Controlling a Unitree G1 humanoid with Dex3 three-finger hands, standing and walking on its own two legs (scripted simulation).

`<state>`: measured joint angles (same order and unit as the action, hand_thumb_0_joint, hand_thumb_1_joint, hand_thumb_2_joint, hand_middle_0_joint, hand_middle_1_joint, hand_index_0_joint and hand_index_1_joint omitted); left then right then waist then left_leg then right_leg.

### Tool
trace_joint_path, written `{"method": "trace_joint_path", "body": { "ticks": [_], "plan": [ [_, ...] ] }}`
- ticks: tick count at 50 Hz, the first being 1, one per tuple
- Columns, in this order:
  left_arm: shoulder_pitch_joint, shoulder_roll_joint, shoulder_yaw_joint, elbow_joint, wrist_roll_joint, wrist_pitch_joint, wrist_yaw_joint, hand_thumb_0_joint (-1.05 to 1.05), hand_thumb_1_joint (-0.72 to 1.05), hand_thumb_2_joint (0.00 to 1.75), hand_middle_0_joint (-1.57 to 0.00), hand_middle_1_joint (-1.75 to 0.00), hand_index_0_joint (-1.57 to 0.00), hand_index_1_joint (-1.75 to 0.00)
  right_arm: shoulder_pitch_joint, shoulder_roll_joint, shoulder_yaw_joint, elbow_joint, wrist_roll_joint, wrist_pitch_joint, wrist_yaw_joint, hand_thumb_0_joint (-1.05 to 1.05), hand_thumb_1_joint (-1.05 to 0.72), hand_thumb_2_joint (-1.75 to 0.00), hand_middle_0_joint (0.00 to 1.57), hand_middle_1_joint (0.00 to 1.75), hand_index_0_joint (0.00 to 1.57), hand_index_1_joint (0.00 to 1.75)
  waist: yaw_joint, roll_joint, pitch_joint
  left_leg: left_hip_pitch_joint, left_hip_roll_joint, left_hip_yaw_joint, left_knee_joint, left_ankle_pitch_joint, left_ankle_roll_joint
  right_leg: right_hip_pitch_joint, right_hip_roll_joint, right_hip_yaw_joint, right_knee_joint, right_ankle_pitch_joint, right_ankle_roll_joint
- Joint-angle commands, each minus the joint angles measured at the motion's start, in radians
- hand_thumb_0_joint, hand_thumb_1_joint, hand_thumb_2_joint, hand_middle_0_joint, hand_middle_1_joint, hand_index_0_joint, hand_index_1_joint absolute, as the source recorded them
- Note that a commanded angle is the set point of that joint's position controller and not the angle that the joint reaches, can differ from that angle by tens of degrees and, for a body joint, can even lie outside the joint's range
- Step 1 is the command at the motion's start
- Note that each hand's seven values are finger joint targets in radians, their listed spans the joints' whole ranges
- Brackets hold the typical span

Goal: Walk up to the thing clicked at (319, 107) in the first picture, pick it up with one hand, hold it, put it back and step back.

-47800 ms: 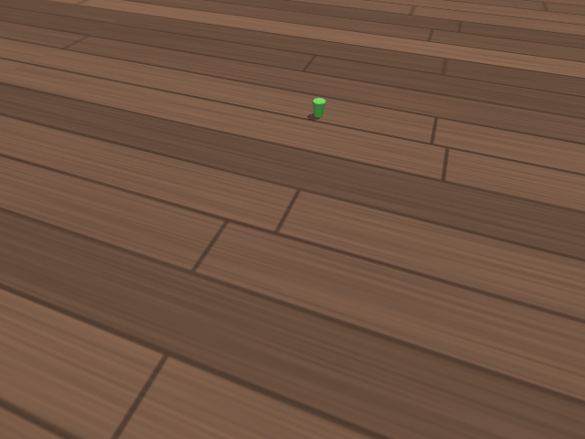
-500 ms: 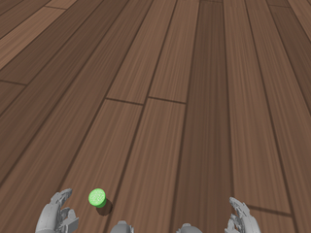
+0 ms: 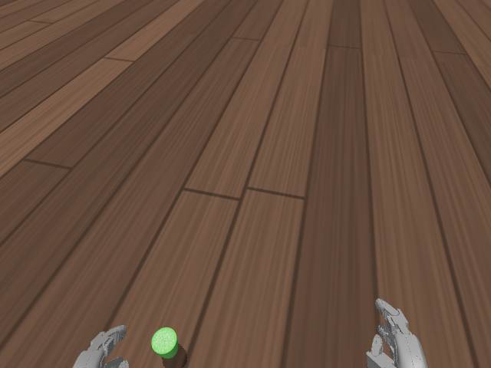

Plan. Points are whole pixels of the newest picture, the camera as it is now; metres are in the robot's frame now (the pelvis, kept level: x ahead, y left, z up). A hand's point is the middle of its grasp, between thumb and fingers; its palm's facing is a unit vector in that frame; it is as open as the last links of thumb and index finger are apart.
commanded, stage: home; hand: left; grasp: from above
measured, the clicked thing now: (166, 344) +0.39 +0.27 -0.66
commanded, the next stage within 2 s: stand in 1.68 s
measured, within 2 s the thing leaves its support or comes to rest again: neither
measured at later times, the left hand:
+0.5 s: hand out of the picture +0.16 +0.18 -0.04, palm faces +0.04 -0.98 -0.21, open 7.4 cm
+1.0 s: hand out of the picture +0.16 +0.18 -0.04, palm faces +0.04 -0.98 -0.21, open 7.4 cm
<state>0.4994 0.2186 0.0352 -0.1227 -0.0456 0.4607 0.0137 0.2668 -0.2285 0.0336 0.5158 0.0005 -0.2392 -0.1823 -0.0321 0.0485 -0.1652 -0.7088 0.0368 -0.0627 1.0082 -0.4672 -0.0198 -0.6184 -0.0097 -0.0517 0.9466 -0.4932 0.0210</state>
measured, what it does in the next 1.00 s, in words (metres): stands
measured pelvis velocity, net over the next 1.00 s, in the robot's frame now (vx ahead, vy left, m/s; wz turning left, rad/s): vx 0.00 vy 0.00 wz -0.01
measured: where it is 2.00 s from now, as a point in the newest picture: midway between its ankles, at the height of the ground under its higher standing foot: outside the picture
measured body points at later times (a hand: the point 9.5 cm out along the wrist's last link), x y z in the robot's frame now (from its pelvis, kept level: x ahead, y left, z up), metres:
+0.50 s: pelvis +0.00 +0.00 +0.00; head +0.00 +0.00 +0.45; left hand +0.15 +0.23 -0.03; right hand +0.15 -0.24 -0.06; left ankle +0.02 +0.13 -0.68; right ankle -0.01 -0.14 -0.68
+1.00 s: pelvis +0.00 +0.00 +0.00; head +0.01 +0.00 +0.45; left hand +0.15 +0.23 -0.03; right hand +0.15 -0.24 -0.06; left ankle +0.02 +0.13 -0.68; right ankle -0.01 -0.14 -0.68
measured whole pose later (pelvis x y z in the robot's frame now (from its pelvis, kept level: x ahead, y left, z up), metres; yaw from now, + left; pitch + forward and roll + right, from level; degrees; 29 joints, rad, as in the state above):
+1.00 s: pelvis +0.00 +0.00 +0.00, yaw +0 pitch +9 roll -3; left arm 0.50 0.22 0.03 -0.13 -0.05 0.46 0.02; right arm 0.29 -0.22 0.04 0.55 0.00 -0.25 -0.19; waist -0.03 0.05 -0.16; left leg -0.71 0.04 -0.05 1.01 -0.47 -0.02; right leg -0.62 -0.01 -0.04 0.95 -0.49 0.02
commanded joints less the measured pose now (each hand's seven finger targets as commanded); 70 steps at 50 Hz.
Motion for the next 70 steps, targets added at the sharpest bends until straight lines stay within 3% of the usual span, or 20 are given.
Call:
{"method": "trace_joint_path", "body": {
  "ticks": [1,2,15,19,26,32,34,35,46,48,49,53,57,59,60,63,64,66,70],
  "plan": [
    [-0.035,0.102,0.053,-0.194,0.006,-0.053,0.007,0.00,0.89,0.89,-0.20,-0.30,-0.20,-0.30,-0.049,-0.111,-0.052,-0.133,0.002,-0.057,-0.012,0.00,-0.90,-0.90,0.20,0.30,0.20,0.30,-0.015,-0.002,-0.073,0.149,-0.035,0.032,-0.154,0.210,0.031,0.002,0.033,-0.016,-0.160,0.219,-0.014],
    [-0.037,0.109,0.062,-0.202,0.006,-0.054,0.009,0.00,0.83,0.86,-0.19,-0.29,-0.19,-0.29,-0.055,-0.111,-0.052,-0.136,0.002,-0.058,-0.012,0.00,-0.90,-0.90,0.20,0.30,0.20,0.30,-0.007,0.015,-0.067,0.146,-0.033,0.029,-0.159,0.209,0.028,0.003,0.034,-0.020,-0.156,0.213,-0.017],
    [-0.021,0.103,0.059,-0.183,0.002,-0.052,0.011,0.00,0.90,0.90,-0.20,-0.30,-0.20,-0.30,-0.060,-0.110,-0.051,-0.130,0.004,-0.064,-0.016,0.00,-0.90,-0.90,0.20,0.30,0.20,0.30,0.002,-0.003,-0.058,0.134,-0.027,0.019,-0.176,0.180,0.027,0.000,0.041,-0.027,-0.156,0.178,-0.019],
    [-0.038,0.104,0.057,-0.182,0.000,-0.052,0.009,0.00,0.90,0.90,-0.20,-0.30,-0.20,-0.30,-0.058,-0.111,-0.050,-0.131,0.004,-0.064,-0.017,0.00,-0.90,-0.90,0.20,0.30,0.20,0.30,-0.004,-0.007,-0.045,0.125,-0.030,0.023,-0.175,0.148,0.030,-0.009,0.039,-0.021,-0.168,0.154,-0.017],
    [-0.035,0.102,0.056,-0.187,0.000,-0.048,0.010,0.00,0.90,0.90,-0.20,-0.30,-0.20,-0.30,-0.049,-0.109,-0.053,-0.127,0.004,-0.068,-0.020,0.00,-0.90,-0.90,0.20,0.30,0.20,0.30,-0.008,-0.021,-0.064,0.133,-0.030,0.027,-0.164,0.177,0.031,0.002,0.035,-0.019,-0.167,0.182,-0.015],
    [-0.045,0.102,0.052,-0.194,0.005,-0.045,0.009,0.00,0.90,0.90,-0.20,-0.30,-0.20,-0.30,-0.059,-0.110,-0.052,-0.130,0.006,-0.071,-0.018,0.00,-0.90,-0.90,0.20,0.30,0.20,0.30,-0.002,0.014,-0.031,0.121,-0.022,0.016,-0.198,0.100,0.027,-0.024,0.039,-0.023,-0.162,0.109,-0.021],
    [-0.064,0.127,0.071,-0.229,0.002,-0.048,0.011,0.00,0.90,0.90,-0.20,-0.30,-0.20,-0.30,-0.054,-0.110,-0.052,-0.129,0.006,-0.071,-0.020,0.00,-0.90,-0.90,0.20,0.30,0.20,0.30,-0.001,0.007,-0.052,0.130,-0.027,0.024,-0.184,0.119,0.029,-0.012,0.036,-0.019,-0.170,0.124,-0.019],
    [-0.030,0.096,0.045,-0.169,0.003,-0.042,0.008,0.00,0.90,0.90,-0.20,-0.30,-0.20,-0.30,-0.057,-0.111,-0.050,-0.127,0.006,-0.072,-0.020,0.00,-0.90,-0.90,0.20,0.30,0.20,0.30,-0.009,-0.017,-0.035,0.120,-0.027,0.024,-0.181,0.117,0.031,-0.018,0.037,-0.019,-0.169,0.122,-0.017],
    [-0.034,0.108,0.056,-0.197,0.002,-0.045,0.010,0.00,0.90,0.90,-0.20,-0.30,-0.20,-0.30,-0.045,-0.108,-0.055,-0.125,0.004,-0.071,-0.022,0.00,-0.90,-0.90,0.20,0.30,0.20,0.30,-0.009,-0.011,-0.077,0.141,-0.030,0.031,-0.155,0.195,0.031,0.002,0.034,-0.012,-0.160,0.197,-0.015],
    [-0.048,0.123,0.063,-0.223,0.004,-0.049,0.013,0.00,0.90,0.90,-0.20,-0.30,-0.20,-0.30,-0.044,-0.107,-0.054,-0.121,0.005,-0.069,-0.023,0.00,-0.90,-0.90,0.20,0.30,0.20,0.30,-0.002,-0.003,-0.072,0.137,-0.030,0.031,-0.154,0.198,0.030,-0.002,0.033,-0.012,-0.161,0.199,-0.016],
    [-0.031,0.102,0.045,-0.182,0.005,-0.045,0.011,0.00,0.90,0.90,-0.20,-0.30,-0.20,-0.30,-0.047,-0.108,-0.053,-0.122,0.004,-0.069,-0.022,0.00,-0.90,-0.90,0.20,0.30,0.20,0.30,-0.012,-0.016,-0.052,0.133,-0.029,0.030,-0.157,0.190,0.031,-0.011,0.034,-0.013,-0.163,0.191,-0.014],
    [-0.013,0.093,0.047,-0.164,0.002,-0.042,0.008,0.00,0.90,0.90,-0.20,-0.30,-0.20,-0.30,-0.052,-0.111,-0.054,-0.123,0.004,-0.067,-0.020,0.00,-0.90,-0.90,0.20,0.30,0.20,0.30,-0.006,-0.008,-0.045,0.126,-0.027,0.024,-0.170,0.167,0.030,-0.005,0.037,-0.019,-0.157,0.168,-0.017],
    [-0.050,0.123,0.061,-0.216,0.006,-0.050,0.014,0.00,0.90,0.90,-0.20,-0.30,-0.20,-0.30,-0.046,-0.110,-0.055,-0.122,0.004,-0.064,-0.019,0.00,-0.90,-0.90,0.20,0.30,0.20,0.30,-0.004,-0.004,-0.055,0.134,-0.025,0.022,-0.168,0.187,0.028,-0.007,0.038,-0.020,-0.155,0.181,-0.019],
    [-0.015,0.085,0.038,-0.170,0.001,-0.043,0.008,0.00,0.90,0.90,-0.20,-0.30,-0.20,-0.30,-0.049,-0.105,-0.051,-0.128,0.003,-0.065,-0.017,0.00,-0.90,-0.90,0.20,0.30,0.20,0.30,-0.009,0.003,-0.047,0.131,-0.025,0.020,-0.173,0.171,0.028,-0.010,0.038,-0.021,-0.153,0.170,-0.020],
    [-0.059,0.130,0.071,-0.244,0.000,-0.052,0.013,0.00,0.90,0.90,-0.20,-0.30,-0.20,-0.30,-0.047,-0.108,-0.055,-0.124,0.004,-0.064,-0.019,0.00,-0.90,-0.90,0.20,0.30,0.20,0.30,0.003,0.019,-0.065,0.134,-0.025,0.021,-0.172,0.170,0.027,-0.003,0.036,-0.019,-0.155,0.168,-0.021],
    [-0.028,0.101,0.046,-0.194,0.001,-0.047,0.010,0.00,0.90,0.90,-0.20,-0.30,-0.20,-0.30,-0.049,-0.109,-0.053,-0.129,0.004,-0.063,-0.017,0.00,-0.90,-0.90,0.20,0.30,0.20,0.30,-0.006,0.001,-0.045,0.126,-0.026,0.024,-0.169,0.172,0.029,-0.014,0.037,-0.018,-0.157,0.171,-0.019],
    [-0.063,0.126,0.067,-0.244,0.001,-0.053,0.014,0.00,0.90,0.90,-0.20,-0.30,-0.20,-0.30,-0.048,-0.109,-0.055,-0.128,0.003,-0.063,-0.018,0.00,-0.90,-0.90,0.20,0.30,0.20,0.30,-0.003,0.018,-0.057,0.129,-0.024,0.021,-0.172,0.165,0.026,-0.010,0.038,-0.020,-0.152,0.163,-0.021],
    [-0.020,0.103,0.049,-0.185,0.001,-0.047,0.011,0.00,0.90,0.90,-0.20,-0.30,-0.20,-0.30,-0.046,-0.109,-0.055,-0.124,0.003,-0.060,-0.016,0.00,-0.90,-0.90,0.20,0.30,0.20,0.30,-0.004,-0.003,-0.066,0.132,-0.024,0.019,-0.168,0.183,0.027,-0.006,0.039,-0.021,-0.149,0.177,-0.020],
    [-0.046,0.127,0.067,-0.233,-0.001,-0.054,0.013,0.00,0.90,0.90,-0.20,-0.30,-0.20,-0.30,-0.045,-0.112,-0.057,-0.126,0.003,-0.058,-0.015,0.00,-0.90,-0.90,0.20,0.30,0.20,0.30,-0.006,0.011,-0.080,0.143,-0.024,0.020,-0.164,0.192,0.027,-0.001,0.038,-0.019,-0.147,0.187,-0.020]
  ]
}}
